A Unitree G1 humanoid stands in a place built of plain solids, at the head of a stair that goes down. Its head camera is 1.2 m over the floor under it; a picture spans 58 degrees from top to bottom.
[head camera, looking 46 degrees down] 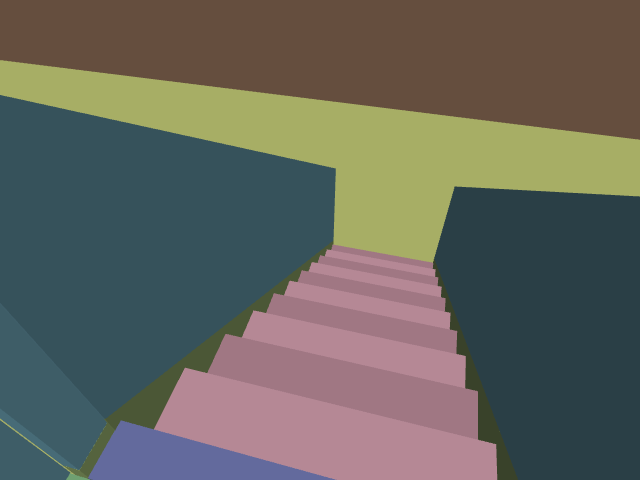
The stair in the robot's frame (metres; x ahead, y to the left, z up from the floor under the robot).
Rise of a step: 0.22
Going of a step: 0.28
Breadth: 1.07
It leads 14 degrees to the right of straight ahead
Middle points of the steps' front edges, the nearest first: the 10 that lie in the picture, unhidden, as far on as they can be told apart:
0.61 -0.04 -0.22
0.88 -0.11 -0.43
1.16 -0.17 -0.65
1.43 -0.24 -0.87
1.70 -0.31 -1.08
1.97 -0.38 -1.30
2.24 -0.45 -1.52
2.51 -0.52 -1.73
2.79 -0.58 -1.95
3.06 -0.65 -2.17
